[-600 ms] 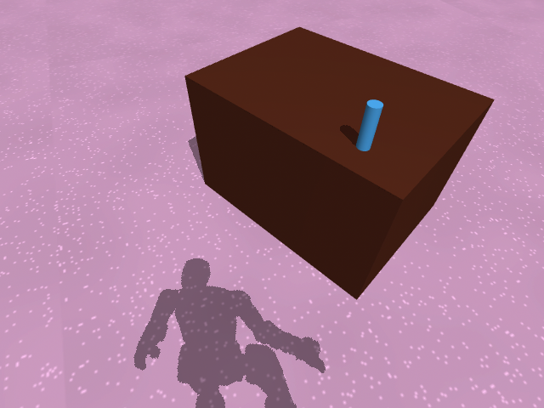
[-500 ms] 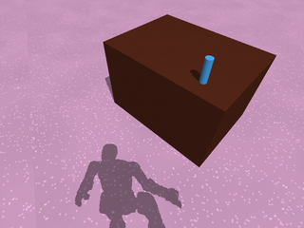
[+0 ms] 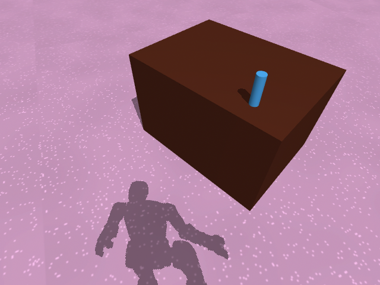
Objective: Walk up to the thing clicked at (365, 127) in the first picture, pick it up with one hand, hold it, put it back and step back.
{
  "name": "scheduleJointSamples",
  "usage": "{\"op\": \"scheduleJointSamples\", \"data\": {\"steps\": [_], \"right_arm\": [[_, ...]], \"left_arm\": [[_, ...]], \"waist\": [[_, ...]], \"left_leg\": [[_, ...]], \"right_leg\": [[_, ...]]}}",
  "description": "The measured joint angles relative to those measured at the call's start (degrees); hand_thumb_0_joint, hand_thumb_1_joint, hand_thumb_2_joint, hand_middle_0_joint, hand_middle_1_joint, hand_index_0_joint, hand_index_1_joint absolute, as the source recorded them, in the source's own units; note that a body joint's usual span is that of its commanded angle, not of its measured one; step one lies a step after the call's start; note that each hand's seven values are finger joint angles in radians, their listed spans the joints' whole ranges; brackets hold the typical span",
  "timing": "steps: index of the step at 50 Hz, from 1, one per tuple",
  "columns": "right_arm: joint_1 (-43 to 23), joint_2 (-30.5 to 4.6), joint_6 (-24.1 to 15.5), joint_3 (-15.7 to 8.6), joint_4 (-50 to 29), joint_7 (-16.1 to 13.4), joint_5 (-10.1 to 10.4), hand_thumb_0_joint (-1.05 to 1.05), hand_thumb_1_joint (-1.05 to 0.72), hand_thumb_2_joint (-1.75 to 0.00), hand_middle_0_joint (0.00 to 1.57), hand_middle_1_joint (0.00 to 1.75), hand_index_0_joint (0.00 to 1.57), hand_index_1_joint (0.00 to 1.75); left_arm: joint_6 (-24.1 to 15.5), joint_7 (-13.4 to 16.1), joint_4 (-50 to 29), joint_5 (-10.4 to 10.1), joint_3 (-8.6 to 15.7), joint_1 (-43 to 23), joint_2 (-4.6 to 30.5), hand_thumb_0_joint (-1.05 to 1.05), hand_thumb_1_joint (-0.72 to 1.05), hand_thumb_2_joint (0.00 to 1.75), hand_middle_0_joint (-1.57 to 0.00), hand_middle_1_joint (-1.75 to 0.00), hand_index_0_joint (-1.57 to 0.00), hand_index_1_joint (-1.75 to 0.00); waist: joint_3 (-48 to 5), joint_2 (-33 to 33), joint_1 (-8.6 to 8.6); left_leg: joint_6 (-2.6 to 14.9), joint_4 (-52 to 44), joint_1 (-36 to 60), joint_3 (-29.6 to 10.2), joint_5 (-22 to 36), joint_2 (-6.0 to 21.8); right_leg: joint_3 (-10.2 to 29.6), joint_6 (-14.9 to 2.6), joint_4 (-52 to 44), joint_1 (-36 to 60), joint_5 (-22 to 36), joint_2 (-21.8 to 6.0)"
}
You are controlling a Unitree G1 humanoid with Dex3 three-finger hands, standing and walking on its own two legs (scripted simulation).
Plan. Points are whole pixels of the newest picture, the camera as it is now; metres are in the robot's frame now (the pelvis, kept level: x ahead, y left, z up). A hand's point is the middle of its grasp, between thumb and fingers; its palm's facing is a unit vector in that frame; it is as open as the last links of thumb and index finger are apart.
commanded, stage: stand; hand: left
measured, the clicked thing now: (257, 89) +0.88 -0.26 -0.11
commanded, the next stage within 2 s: walk up in 0.52 s
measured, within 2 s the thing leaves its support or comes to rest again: neither
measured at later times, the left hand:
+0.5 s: hand out of the picture +0.08 +0.25 -0.16, palm faces -0.03 -0.94 -0.34, open 7.4 cm
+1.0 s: hand (120, 275) +0.19 +0.18 -0.15, palm faces -0.27 -0.88 -0.39, open 7.4 cm
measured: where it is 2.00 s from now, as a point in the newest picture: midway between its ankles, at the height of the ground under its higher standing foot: (221, 263)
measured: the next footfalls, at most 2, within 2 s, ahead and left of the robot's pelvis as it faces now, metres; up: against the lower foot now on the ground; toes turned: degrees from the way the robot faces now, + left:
right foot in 0.80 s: +0.12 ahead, -0.23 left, +0.00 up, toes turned -18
left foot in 1.16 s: +0.31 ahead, -0.01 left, +0.00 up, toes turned -18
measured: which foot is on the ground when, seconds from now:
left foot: down 0.00-0.82, up 0.84-1.00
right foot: down 0.00-0.56, up 0.58-0.78, down 0.80-1.00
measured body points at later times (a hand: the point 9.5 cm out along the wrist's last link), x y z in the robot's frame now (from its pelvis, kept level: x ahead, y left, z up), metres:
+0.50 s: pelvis +0.00 +0.00 +0.00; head +0.01 +0.00 +0.45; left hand +0.08 +0.30 -0.13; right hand +0.07 -0.30 -0.13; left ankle +0.00 +0.12 -0.75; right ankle -0.01 -0.12 -0.75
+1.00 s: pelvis +0.09 -0.08 -0.02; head +0.09 -0.10 +0.42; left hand +0.20 +0.22 -0.13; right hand +0.08 -0.43 -0.14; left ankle +0.14 +0.03 -0.71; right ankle +0.08 -0.21 -0.75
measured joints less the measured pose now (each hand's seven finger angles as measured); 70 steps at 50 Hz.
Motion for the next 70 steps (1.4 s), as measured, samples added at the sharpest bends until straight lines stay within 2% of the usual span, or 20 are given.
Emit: {"op": "scheduleJointSamples", "data": {"steps": [26, 27, 29, 32, 34, 36, 39, 41, 42, 44, 46, 51, 56, 58, 59, 61, 63, 65, 68, 70], "right_arm": [[0.6, -0.1, 0.1, 0.0, 0.0, 0.0, 0.0, 0.01, -0.9, -0.9, 0.2, 0.3, 0.2, 0.3], [0.7, -0.1, 0.1, -0.5, -0.7, 0.3, -0.4, 0.01, -0.9, -0.9, 0.2, 0.3, 0.2, 0.3], [1.2, -0.2, -1.1, -2.0, -3.4, 0.7, -1.1, 0.01, -0.9, -0.9, 0.2, 0.3, 0.2, 0.3], [2.5, -0.8, -2.7, -3.7, -7.5, 0.6, -1.3, 0.01, -0.9, -0.9, 0.2, 0.3, 0.21, 0.3], [3.9, -1.8, -3.0, -4.4, -9.0, 0.6, -1.7, 0.01, -0.9, -0.9, 0.2, 0.3, 0.21, 0.3], [5.0, -3.2, -2.7, -5.0, -9.8, 0.9, -2.3, 0.01, -0.9, -0.9, 0.2, 0.3, 0.21, 0.3], [6.2, -5.5, -2.0, -5.8, -10.6, 1.3, -2.7, 0.01, -0.9, -0.9, 0.2, 0.3, 0.21, 0.3], [6.9, -6.7, -1.3, -6.0, -11.3, 1.3, -2.7, 0.01, -0.9, -0.9, 0.2, 0.3, 0.21, 0.3], [6.9, -7.1, -0.7, -6.1, -11.4, 1.2, -2.5, 0.01, -0.9, -0.9, 0.2, 0.3, 0.2, 0.3], [6.4, -7.5, 0.5, -6.0, -11.2, 1.3, -1.9, 0.01, -0.9, -0.9, 0.2, 0.3, 0.2, 0.3], [5.9, -7.7, 0.4, -5.6, -11.4, 1.7, -1.2, 0.01, -0.9, -0.9, 0.2, 0.3, 0.2, 0.3], [7.0, -6.1, -0.9, -4.6, -14.0, 3.1, -1.0, 0.01, -0.91, -0.9, 0.2, 0.3, 0.2, 0.3], [9.4, -4.8, -1.5, -4.4, -15.7, 4.0, -1.7, 0.01, -0.9, -0.9, 0.2, 0.3, 0.2, 0.3], [10.8, -4.9, -2.5, -4.6, -16.6, 3.9, -1.8, 0.01, -0.9, -0.9, 0.2, 0.3, 0.2, 0.3], [11.3, -4.9, -3.2, -4.7, -17.1, 3.6, -2.1, 0.01, -0.9, -0.9, 0.2, 0.3, 0.2, 0.3], [11.9, -4.4, -3.9, -4.8, -17.4, 3.0, -1.8, 0.01, -0.9, -0.9, 0.2, 0.3, 0.2, 0.3], [12.7, -3.6, -3.7, -4.5, -17.0, 2.8, -1.3, 0.01, -0.9, -0.9, 0.2, 0.3, 0.2, 0.3], [14.0, -3.1, -3.7, -4.0, -16.7, 2.5, -1.1, 0.01, -0.9, -0.9, 0.2, 0.3, 0.2, 0.3], [16.0, -3.2, -3.9, -3.5, -16.7, 2.4, -1.2, 0.01, -0.9, -0.9, 0.2, 0.3, 0.2, 0.3], [17.2, -3.7, -3.8, -3.4, -17.0, 2.3, -1.3, 0.01, -0.9, -0.9, 0.2, 0.3, 0.2, 0.3]], "left_arm": [[0.0, 0.0, 0.0, 0.1, 0.1, 0.7, 0.1, 0.0, 0.9, 0.9, -0.21, -0.3, -0.2, -0.3], [0.4, -0.5, -1.1, 0.4, 0.8, 1.4, 0.2, 0.01, 0.9, 0.9, -0.21, -0.3, -0.2, -0.3], [1.3, -2.0, -3.4, 1.0, 2.3, 3.6, 0.8, 0.0, 0.9, 0.9, -0.21, -0.3, -0.2, -0.3], [3.1, -3.6, -5.0, 1.6, 3.8, 5.6, 2.2, 0.01, 0.9, 0.9, -0.21, -0.3, -0.2, -0.3], [3.3, -4.7, -6.4, 1.4, 4.4, 6.4, 3.1, 0.01, 0.9, 0.9, -0.21, -0.3, -0.2, -0.3], [3.0, -5.8, -7.9, 1.4, 5.0, 7.3, 3.8, 0.01, 0.91, 0.9, -0.21, -0.3, -0.2, -0.3], [2.1, -6.5, -9.7, 1.4, 5.8, 9.1, 4.8, 0.01, 0.91, 0.9, -0.21, -0.3, -0.2, -0.3], [1.1, -6.2, -10.6, 1.6, 6.4, 10.4, 5.9, 0.01, 0.9, 0.9, -0.21, -0.3, -0.2, -0.3], [0.4, -5.6, -11.2, 1.7, 6.8, 10.7, 6.0, 0.01, 0.9, 0.9, -0.21, -0.3, -0.2, -0.3], [-0.3, -4.6, -12.1, 1.1, 6.8, 11.5, 5.3, 0.0, 0.91, 0.9, -0.21, -0.3, -0.2, -0.3], [-0.3, -3.9, -12.5, 0.6, 5.9, 12.1, 3.8, 0.0, 0.91, 0.9, -0.21, -0.3, -0.2, -0.3], [-0.6, -3.3, -13.6, 0.5, 4.0, 14.3, 2.1, 0.0, 0.9, 0.9, -0.21, -0.3, -0.2, -0.3], [-1.2, -3.1, -14.8, 0.6, 3.5, 15.8, 2.5, 0.01, 0.9, 0.9, -0.21, -0.3, -0.21, -0.3], [-1.1, -3.0, -15.2, 0.7, 3.5, 16.1, 3.0, 0.01, 0.9, 0.9, -0.21, -0.3, -0.21, -0.3], [-1.0, -2.6, -15.2, 0.7, 3.6, 15.8, 3.3, 0.01, 0.9, 0.9, -0.21, -0.3, -0.21, -0.3], [-0.6, -1.8, -14.3, 0.7, 3.5, 14.6, 3.8, 0.01, 0.9, 0.9, -0.21, -0.3, -0.2, -0.3], [-0.9, -1.6, -13.9, 0.4, 3.2, 13.2, 4.6, 0.01, 0.9, 0.9, -0.21, -0.3, -0.2, -0.3], [-1.6, -1.8, -14.2, 0.0, 3.4, 12.0, 5.4, 0.01, 0.9, 0.9, -0.21, -0.3, -0.2, -0.3], [-2.0, -2.3, -15.2, -0.4, 3.7, 10.3, 5.9, 0.01, 0.91, 0.9, -0.21, -0.3, -0.2, -0.3], [-1.9, -2.7, -16.0, -0.4, 3.7, 8.9, 5.8, 0.01, 0.91, 0.9, -0.21, -0.3, -0.2, -0.3]], "waist": [[-0.1, -0.1, 0.02], [-0.1, -0.3, 0.34], [-0.1, -0.8, 0.97], [0.2, -1.1, 0.22], [0.7, -1.0, 0.04], [1.2, -0.4, 0.29], [1.5, 0.6, 0.52], [1.4, 1.5, 0.42], [1.7, 2.4, 0.44], [2.1, 3.0, 1.2], [2.6, 4.0, 1.71], [2.2, 3.4, 2.26], [1.1, 1.6, 2.02], [0.5, 0.4, 1.29], [0.5, -0.5, 0.71], [0.6, -1.8, -0.71], [0.8, -2.8, -1.83], [0.9, -3.4, -2.51], [1.4, -3.0, -3.3], [2.1, -2.2, -3.81]], "left_leg": [[-0.23, -0.5, 0.4, 0.1, 0.1, 0.4], [0.23, 0.5, 0.0, 0.8, -1.0, 0.4], [1.03, 2.8, -0.5, 3.4, -2.6, 0.7], [0.73, 3.8, 0.0, 6.4, -4.1, 1.7], [0.46, 3.6, 1.2, 7.7, -4.8, 2.7], [-0.19, 4.4, 2.4, 9.0, -6.2, 4.0], [-1.1, 9.4, 3.0, 11.0, -10.7, 6.4], [0.4, 17.8, 1.2, 10.7, -16.3, 8.9], [1.15, 24.8, -1.2, 8.2, -19.2, 9.5], [1.22, 37.7, -6.8, 3.5, -21.4, 6.8], [1.36, 43.6, -11.6, 2.2, -19.5, 4.7], [1.28, 35.3, -18.1, 3.3, -16.1, 3.4], [1.3, 24.7, -18.4, 3.0, -10.2, 3.6], [1.52, 19.9, -16.0, 3.6, -6.9, 3.0], [1.49, 20.4, -15.8, 4.6, -4.3, 2.6], [1.62, 22.3, -15.1, 6.4, -6.2, 2.3], [1.89, 20.4, -12.6, 7.5, -7.1, 2.4], [1.89, 16.9, -9.4, 8.5, -6.8, 2.4], [1.88, 12.2, -5.4, 9.7, -6.3, 2.6], [1.77, 10.7, -3.4, 10.2, -6.7, 2.9]], "right_leg": [[0.1, -0.22, -0.7, 0.5, 0.3, 0.4], [0.8, -0.52, 0.8, -0.4, -0.5, 0.4], [2.4, -1.38, 9.2, -4.6, -6.5, 0.6], [2.1, -1.31, 26.1, -13.3, -11.2, -0.5], [1.7, -1.07, 29.2, -16.4, -11.3, -2.1], [1.1, -0.86, 26.8, -17.4, -11.0, -4.0], [-0.1, -1.18, 20.5, -16.2, -8.0, -5.6], [-1.0, -0.61, 19.3, -15.1, -3.6, -4.5], [-1.5, -0.18, 21.9, -15.6, -4.3, -3.4], [-1.2, -0.59, 24.3, -15.6, -6.7, -1.8], [-0.8, -1.4, 22.1, -13.5, -6.8, -0.5], [1.2, -1.97, 15.7, -8.7, -5.8, 1.1], [3.6, -0.89, 15.3, -6.2, -8.6, 1.6], [5.0, -0.84, 19.2, -6.9, -12.0, 1.1], [6.3, -1.74, 24.0, -8.5, -14.1, 1.0], [7.9, -2.72, 36.1, -13.2, -15.6, 2.1], [6.6, -2.81, 43.3, -17.2, -13.1, 2.3], [4.8, -2.33, 44.3, -19.9, -10.4, 1.3], [3.0, -1.34, 38.6, -21.9, -9.0, -0.3], [2.1, -1.35, 33.0, -22.2, -8.6, -1.2]]}}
